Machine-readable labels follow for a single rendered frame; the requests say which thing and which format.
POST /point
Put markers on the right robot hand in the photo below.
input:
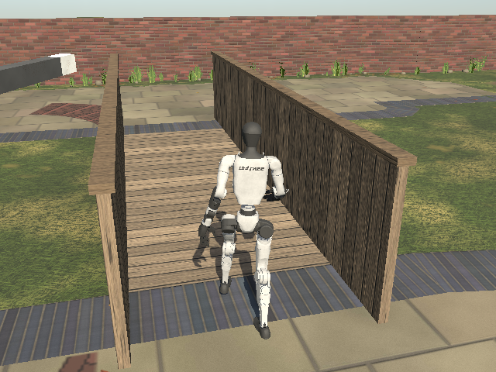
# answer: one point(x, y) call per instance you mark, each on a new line
point(270, 197)

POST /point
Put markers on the left robot shin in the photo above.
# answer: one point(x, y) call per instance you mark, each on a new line
point(226, 264)

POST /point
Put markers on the left robot hand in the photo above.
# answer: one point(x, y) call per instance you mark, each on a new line
point(202, 231)

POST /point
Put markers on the robot right forearm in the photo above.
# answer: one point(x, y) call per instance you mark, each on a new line
point(279, 197)

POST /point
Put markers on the robot torso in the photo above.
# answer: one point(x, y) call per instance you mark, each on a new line
point(249, 186)

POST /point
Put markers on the robot right upper arm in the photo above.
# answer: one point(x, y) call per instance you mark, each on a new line
point(275, 166)

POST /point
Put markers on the robot left upper arm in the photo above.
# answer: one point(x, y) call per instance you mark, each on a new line
point(223, 174)

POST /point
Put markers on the robot left forearm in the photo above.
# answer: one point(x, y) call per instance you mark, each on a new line
point(211, 210)

